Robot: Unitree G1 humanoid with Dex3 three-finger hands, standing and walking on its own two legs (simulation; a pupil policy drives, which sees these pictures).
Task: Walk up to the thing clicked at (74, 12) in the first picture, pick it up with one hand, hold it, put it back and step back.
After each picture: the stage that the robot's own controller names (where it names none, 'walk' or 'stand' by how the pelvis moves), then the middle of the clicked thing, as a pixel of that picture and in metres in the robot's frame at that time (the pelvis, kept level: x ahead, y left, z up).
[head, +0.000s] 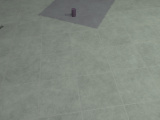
stand; (73, 12) +2.10 +0.23 -0.72
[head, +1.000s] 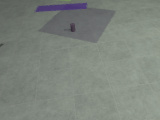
walk; (72, 27) +1.96 +0.36 -0.72
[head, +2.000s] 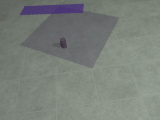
walk; (63, 43) +1.35 +0.39 -0.72
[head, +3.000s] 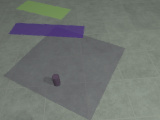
walk; (56, 80) +0.86 +0.34 -0.70
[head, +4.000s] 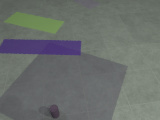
walk; (54, 111) +0.58 +0.26 -0.70
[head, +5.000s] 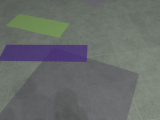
stand; out of the picture +0.41 +0.26 -0.70
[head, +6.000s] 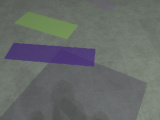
stand; out of the picture +0.36 +0.20 -0.71
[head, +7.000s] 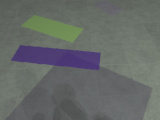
stand; out of the picture +0.37 +0.17 -0.72
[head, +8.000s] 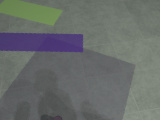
stand; out of the picture +0.38 +0.20 -0.70
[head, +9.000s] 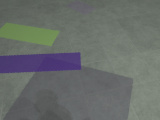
stand; out of the picture +0.34 +0.21 -0.73
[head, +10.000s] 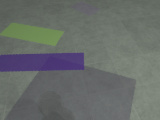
stand; out of the picture +0.36 +0.21 -0.73
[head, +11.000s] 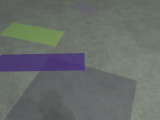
stand; out of the picture +0.36 +0.21 -0.73
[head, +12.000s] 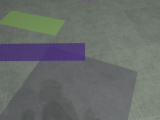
go down; out of the picture +0.38 +0.20 -0.72
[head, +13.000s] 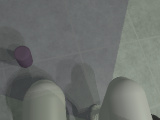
go down; (24, 57) +0.46 +0.24 -0.29
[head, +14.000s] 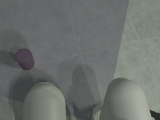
close in; (25, 60) +0.46 +0.23 -0.29
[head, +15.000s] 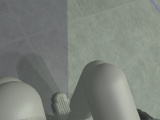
close in; out of the picture +0.44 +0.28 -0.23
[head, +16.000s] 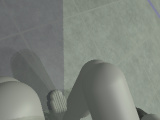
close; out of the picture +0.43 +0.28 -0.23
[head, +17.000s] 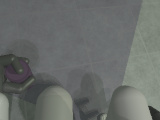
lift; (21, 76) +0.34 +0.24 -0.07
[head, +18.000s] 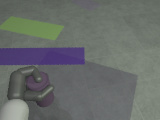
hold; (41, 90) +0.33 +0.17 +0.04
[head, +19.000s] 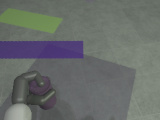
hold; (44, 93) +0.33 +0.17 +0.00
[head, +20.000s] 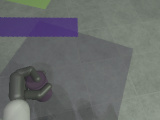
crouch; (40, 87) +0.35 +0.17 -0.05
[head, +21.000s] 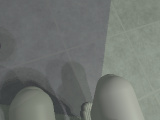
lower; out of the picture +0.49 +0.27 -0.11
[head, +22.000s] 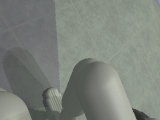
lower; out of the picture +0.45 +0.29 -0.23
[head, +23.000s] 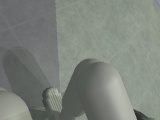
lower; out of the picture +0.46 +0.29 -0.23
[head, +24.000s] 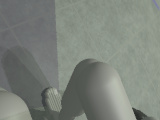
lower; out of the picture +0.46 +0.29 -0.24
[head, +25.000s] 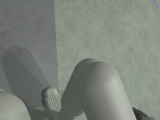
lower; out of the picture +0.46 +0.30 -0.24
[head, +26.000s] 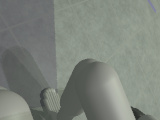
open; out of the picture +0.46 +0.28 -0.24
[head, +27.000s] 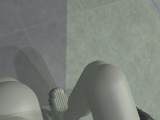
stand; out of the picture +0.46 +0.28 -0.24
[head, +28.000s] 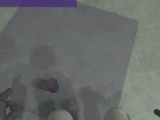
walk; (53, 85) +0.45 +0.19 -0.51
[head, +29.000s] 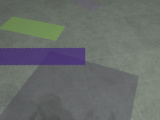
stand; out of the picture +0.40 +0.18 -0.67
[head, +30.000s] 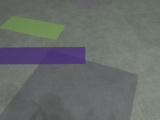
stand; out of the picture +0.41 +0.18 -0.67
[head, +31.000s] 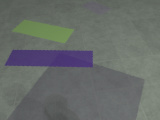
stand; out of the picture +0.42 +0.17 -0.72
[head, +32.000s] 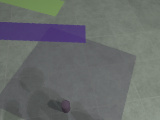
walk; (65, 106) +0.47 +0.11 -0.71
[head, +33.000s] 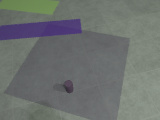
walk; (69, 86) +0.68 +0.18 -0.69
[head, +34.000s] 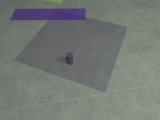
stand; (69, 58) +1.02 +0.19 -0.70
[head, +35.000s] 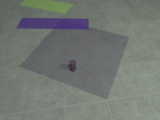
stand; (72, 65) +1.05 +0.17 -0.72
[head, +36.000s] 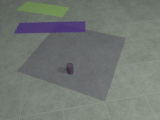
stand; (70, 68) +1.04 +0.19 -0.73
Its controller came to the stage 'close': yes
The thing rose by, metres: 0.71
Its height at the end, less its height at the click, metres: +0.00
